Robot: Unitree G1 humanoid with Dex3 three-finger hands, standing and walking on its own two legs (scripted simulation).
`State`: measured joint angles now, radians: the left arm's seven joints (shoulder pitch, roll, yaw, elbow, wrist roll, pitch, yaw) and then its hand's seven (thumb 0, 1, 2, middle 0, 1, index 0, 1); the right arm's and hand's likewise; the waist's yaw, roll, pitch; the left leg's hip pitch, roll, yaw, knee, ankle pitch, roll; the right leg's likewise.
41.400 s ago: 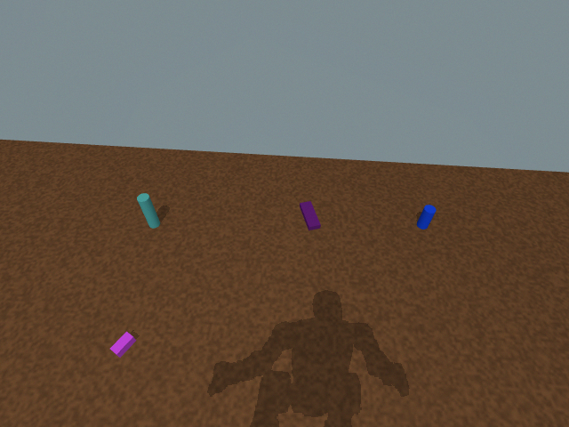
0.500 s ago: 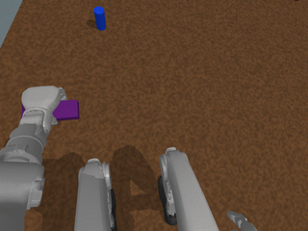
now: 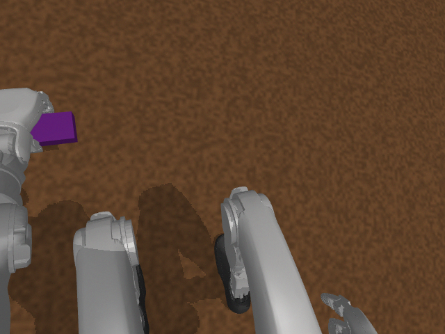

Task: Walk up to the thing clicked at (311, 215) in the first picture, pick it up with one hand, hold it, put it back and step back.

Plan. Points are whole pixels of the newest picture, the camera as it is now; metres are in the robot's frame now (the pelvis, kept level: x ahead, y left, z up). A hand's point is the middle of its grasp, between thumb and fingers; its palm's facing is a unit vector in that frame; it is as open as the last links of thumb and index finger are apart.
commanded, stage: crouch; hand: left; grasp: from above
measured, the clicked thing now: (30, 131) +0.49 +0.28 -0.20
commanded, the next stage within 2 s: lower in 0.50 s
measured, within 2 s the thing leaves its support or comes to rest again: rests again in 1.94 s
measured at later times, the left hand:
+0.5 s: hand (37, 132) +0.50 +0.27 -0.22, palm faces -0.45 -0.04 -0.89, open 8.3 cm
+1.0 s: hand (45, 137) +0.50 +0.27 -0.27, palm faces -0.46 -0.05 -0.89, open 8.2 cm
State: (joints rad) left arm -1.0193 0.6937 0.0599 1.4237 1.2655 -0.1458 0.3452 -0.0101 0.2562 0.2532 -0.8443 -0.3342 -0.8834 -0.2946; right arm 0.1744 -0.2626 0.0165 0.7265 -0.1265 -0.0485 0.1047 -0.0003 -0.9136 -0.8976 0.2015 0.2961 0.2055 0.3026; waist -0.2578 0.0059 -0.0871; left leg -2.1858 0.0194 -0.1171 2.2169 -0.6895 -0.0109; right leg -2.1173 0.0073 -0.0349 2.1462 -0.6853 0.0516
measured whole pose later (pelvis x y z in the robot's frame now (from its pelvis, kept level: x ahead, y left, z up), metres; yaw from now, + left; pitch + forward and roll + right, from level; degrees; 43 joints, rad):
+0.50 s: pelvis +0.00 +0.00 -0.05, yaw -2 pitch +35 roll -9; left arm -1.09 0.82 0.09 1.52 1.30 -0.18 0.37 -0.01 0.29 0.20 -0.85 -0.32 -0.89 -0.28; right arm 0.19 -0.27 0.11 0.72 -0.16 -0.05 0.13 0.00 -0.91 -0.90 0.20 0.30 0.21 0.30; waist -0.31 -0.01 -0.01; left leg -2.32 0.01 -0.16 2.39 -0.68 -0.02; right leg -2.24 0.02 -0.06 2.29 -0.67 0.06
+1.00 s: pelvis +0.00 +0.00 -0.07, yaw -4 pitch +33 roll -11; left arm -1.11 0.90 0.10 1.58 1.33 -0.21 0.42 -0.01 0.28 0.19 -0.86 -0.30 -0.90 -0.26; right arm 0.15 -0.30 0.17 0.68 -0.18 -0.07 0.15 0.00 -0.92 -0.90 0.20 0.30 0.21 0.30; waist -0.34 -0.06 0.06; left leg -2.36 0.00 -0.20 2.47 -0.70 -0.02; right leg -2.26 0.03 -0.09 2.35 -0.68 0.06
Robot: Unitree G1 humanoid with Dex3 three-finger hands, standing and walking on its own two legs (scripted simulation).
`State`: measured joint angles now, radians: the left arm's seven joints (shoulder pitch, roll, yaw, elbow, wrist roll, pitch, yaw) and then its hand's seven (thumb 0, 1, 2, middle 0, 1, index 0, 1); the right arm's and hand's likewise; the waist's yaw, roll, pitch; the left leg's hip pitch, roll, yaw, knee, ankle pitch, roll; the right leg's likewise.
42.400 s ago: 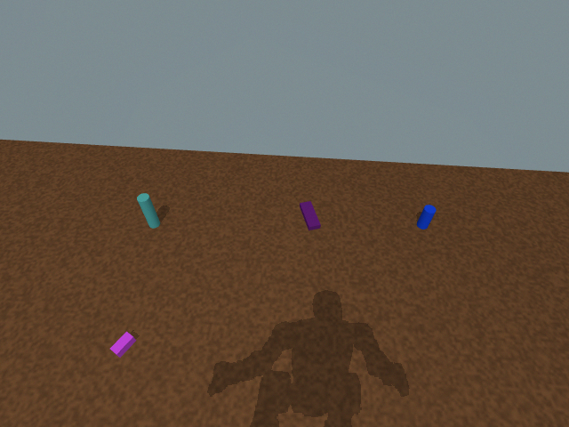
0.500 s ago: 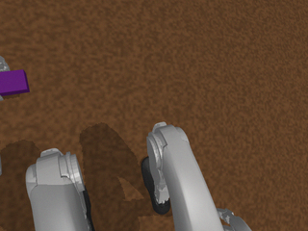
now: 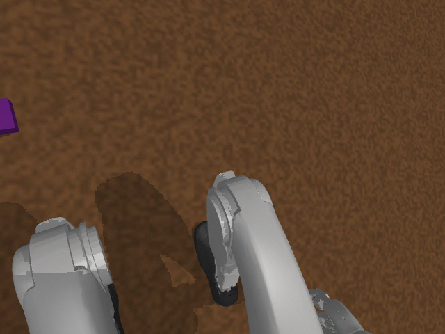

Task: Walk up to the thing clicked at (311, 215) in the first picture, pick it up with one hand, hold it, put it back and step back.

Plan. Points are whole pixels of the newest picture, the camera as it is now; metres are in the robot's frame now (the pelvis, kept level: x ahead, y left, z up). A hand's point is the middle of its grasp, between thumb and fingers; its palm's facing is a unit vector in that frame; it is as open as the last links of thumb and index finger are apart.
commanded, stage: rest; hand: left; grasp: from above
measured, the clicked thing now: out of the picture +0.49 +0.32 -0.24
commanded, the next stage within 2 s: open in 1.16 s
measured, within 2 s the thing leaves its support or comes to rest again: rests again in 0.94 s
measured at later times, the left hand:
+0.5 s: hand out of the picture +0.49 +0.30 -0.24, palm faces -0.45 -0.10 -0.89, open 8.2 cm
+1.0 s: hand out of the picture +0.49 +0.30 -0.26, palm faces -0.45 -0.11 -0.89, open 8.2 cm
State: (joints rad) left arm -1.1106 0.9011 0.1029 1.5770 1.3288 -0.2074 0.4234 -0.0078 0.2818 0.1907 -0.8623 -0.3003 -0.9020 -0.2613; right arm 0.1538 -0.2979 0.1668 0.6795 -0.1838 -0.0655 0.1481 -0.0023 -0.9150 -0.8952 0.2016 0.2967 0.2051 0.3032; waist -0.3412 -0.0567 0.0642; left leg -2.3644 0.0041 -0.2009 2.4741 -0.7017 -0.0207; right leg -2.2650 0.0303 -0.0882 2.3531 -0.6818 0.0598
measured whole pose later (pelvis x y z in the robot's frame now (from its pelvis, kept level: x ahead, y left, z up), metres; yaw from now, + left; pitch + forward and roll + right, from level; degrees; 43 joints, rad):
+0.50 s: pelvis +0.00 +0.00 -0.01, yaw -3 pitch +31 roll -13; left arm -1.13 1.01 0.13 1.67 1.34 -0.20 0.51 -0.01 0.29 0.17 -0.86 -0.30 -0.90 -0.26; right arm 0.14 -0.33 0.26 0.64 -0.22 -0.12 0.16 0.00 -0.90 -0.89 0.20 0.30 0.21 0.30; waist -0.40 -0.11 0.14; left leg -2.37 0.01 -0.25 2.52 -0.71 -0.02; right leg -2.26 0.05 -0.13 2.36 -0.67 0.07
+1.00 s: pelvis +0.00 +0.01 -0.01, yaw -4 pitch +29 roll -15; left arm -1.13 1.07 0.11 1.70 1.32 -0.20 0.54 -0.01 0.29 0.18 -0.85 -0.31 -0.89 -0.27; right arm 0.12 -0.34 0.31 0.62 -0.24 -0.18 0.20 0.00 -0.91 -0.90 0.20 0.30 0.21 0.30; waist -0.41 -0.14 0.18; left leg -2.36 0.02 -0.27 2.55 -0.72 -0.01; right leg -2.23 0.06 -0.15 2.36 -0.66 0.07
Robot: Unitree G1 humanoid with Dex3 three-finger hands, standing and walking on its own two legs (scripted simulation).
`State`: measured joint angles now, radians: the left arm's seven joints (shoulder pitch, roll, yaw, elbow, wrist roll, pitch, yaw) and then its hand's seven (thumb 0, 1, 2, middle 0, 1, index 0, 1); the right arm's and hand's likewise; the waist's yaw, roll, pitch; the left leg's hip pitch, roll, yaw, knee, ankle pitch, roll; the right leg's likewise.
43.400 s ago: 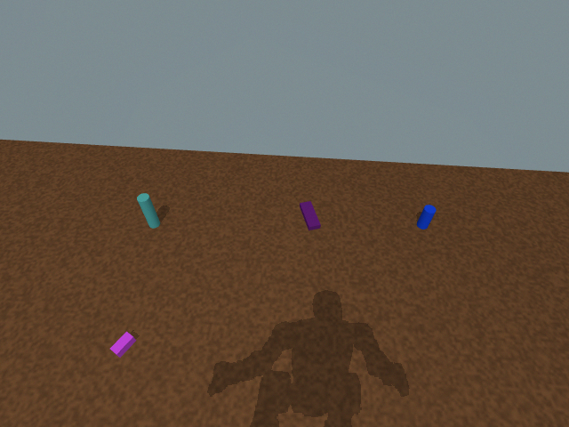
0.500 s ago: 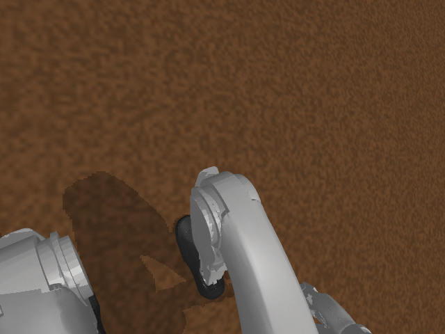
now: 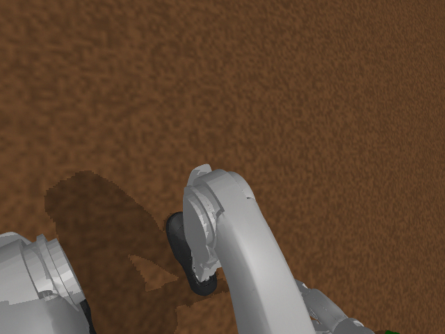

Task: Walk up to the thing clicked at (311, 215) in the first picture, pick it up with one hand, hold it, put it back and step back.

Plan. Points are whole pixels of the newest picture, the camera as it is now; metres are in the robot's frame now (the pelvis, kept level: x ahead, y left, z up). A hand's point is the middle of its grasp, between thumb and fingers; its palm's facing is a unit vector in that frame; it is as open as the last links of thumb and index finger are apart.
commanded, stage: rest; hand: left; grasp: from above
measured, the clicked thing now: out of the picture +0.48 +0.34 -0.29
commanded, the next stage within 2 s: open in 0.16 s
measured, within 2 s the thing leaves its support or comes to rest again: neither
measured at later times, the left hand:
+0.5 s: hand out of the picture +0.47 +0.33 -0.25, palm faces -0.43 -0.14 -0.89, open 9.1 cm
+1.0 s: hand out of the picture +0.46 +0.33 -0.25, palm faces -0.44 -0.13 -0.89, open 13.0 cm
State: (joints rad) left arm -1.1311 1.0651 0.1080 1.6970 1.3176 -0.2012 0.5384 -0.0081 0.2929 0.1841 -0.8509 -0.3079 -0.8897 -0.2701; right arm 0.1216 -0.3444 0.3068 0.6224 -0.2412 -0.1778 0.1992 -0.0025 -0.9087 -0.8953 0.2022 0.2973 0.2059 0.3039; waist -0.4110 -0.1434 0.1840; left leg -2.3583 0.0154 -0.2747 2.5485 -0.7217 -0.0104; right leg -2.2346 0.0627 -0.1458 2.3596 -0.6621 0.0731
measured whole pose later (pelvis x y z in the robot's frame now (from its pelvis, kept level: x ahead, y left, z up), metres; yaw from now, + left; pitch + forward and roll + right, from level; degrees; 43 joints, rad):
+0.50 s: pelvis +0.00 +0.00 +0.00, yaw -1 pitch +28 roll -15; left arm -1.14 1.10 0.10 1.73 1.30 -0.20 0.58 -0.01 0.22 0.33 -0.70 -0.43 -0.73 -0.40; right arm 0.11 -0.36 0.34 0.62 -0.25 -0.21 0.21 0.00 -0.90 -0.89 0.20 0.30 0.21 0.30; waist -0.42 -0.16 0.21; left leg -2.36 0.02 -0.29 2.56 -0.72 -0.01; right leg -2.23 0.07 -0.15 2.36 -0.65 0.08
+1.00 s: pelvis +0.00 +0.00 +0.00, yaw -1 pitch +28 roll -16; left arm -1.13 1.10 0.08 1.74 1.30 -0.22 0.57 0.00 -0.31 0.81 -0.23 -0.87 -0.24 -0.86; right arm 0.11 -0.35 0.36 0.62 -0.25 -0.19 0.20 0.00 -0.90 -0.89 0.20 0.30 0.21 0.30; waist -0.43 -0.15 0.20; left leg -2.35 0.02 -0.29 2.54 -0.71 -0.01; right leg -2.22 0.07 -0.16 2.34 -0.64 0.08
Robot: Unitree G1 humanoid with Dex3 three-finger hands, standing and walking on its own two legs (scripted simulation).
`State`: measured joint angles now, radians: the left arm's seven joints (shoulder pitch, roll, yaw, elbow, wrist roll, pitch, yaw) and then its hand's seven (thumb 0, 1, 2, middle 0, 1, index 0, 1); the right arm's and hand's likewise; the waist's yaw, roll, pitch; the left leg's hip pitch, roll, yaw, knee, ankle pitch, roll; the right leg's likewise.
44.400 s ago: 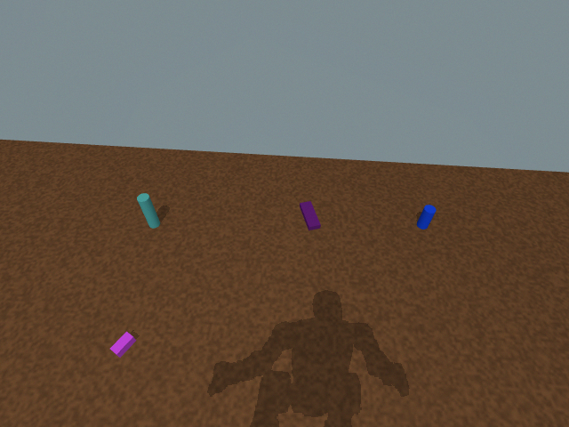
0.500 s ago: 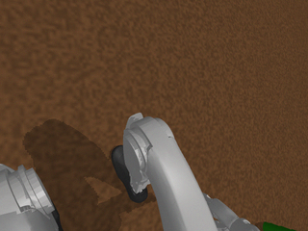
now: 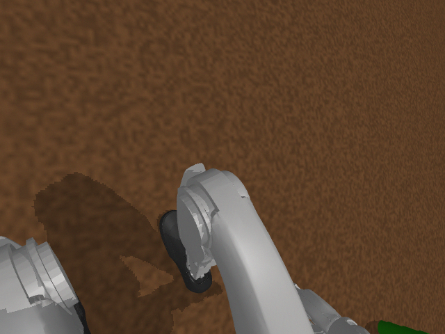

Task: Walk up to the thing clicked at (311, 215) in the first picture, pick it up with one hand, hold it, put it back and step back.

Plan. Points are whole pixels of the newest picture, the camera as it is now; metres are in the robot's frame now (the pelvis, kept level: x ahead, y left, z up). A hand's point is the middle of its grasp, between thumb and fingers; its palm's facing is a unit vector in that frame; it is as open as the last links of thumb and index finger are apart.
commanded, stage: open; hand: left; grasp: from above
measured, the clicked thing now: out of the picture +0.48 +0.35 -0.30
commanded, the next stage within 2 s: withdraw in 0.22 s
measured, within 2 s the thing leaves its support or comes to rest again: neither
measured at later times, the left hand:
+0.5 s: hand out of the picture +0.48 +0.34 -0.24, palm faces -0.39 -0.14 -0.91, open 13.9 cm
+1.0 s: hand out of the picture +0.46 +0.36 -0.09, palm faces -0.45 -0.12 -0.88, open 13.9 cm
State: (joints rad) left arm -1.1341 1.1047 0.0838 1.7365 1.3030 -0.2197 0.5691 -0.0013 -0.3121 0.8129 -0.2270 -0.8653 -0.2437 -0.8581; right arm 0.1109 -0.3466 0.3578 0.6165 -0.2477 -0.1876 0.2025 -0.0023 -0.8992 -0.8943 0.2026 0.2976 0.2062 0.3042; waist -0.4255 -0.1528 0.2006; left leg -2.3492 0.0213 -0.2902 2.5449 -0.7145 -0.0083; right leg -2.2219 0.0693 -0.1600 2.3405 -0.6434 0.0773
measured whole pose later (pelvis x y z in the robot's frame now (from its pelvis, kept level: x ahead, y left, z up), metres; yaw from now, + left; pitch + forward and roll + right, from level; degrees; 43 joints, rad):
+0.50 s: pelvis +0.00 +0.00 +0.00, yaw +0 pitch +29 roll -16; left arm -1.14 1.10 0.10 1.67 1.30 -0.20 0.56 0.00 -0.48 0.97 -0.09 -1.01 -0.10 -1.00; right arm 0.12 -0.34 0.35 0.62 -0.25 -0.19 0.20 0.00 -0.91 -0.89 0.20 0.30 0.21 0.30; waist -0.42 -0.15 0.19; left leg -2.35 0.02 -0.29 2.54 -0.72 -0.01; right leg -2.23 0.07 -0.16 2.33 -0.64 0.07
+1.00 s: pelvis -0.01 -0.01 +0.04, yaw +6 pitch +33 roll -11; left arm -1.06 0.84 -0.01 1.28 1.16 -0.11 0.12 0.00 -0.48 0.99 -0.10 -0.99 -0.10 -0.99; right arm 0.15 -0.33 0.15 0.58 -0.12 0.01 0.14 0.00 -0.91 -0.90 0.20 0.30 0.21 0.30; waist -0.27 0.01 -0.01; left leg -2.30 0.00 -0.18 2.36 -0.65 0.00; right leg -2.19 0.01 -0.09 2.24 -0.64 0.05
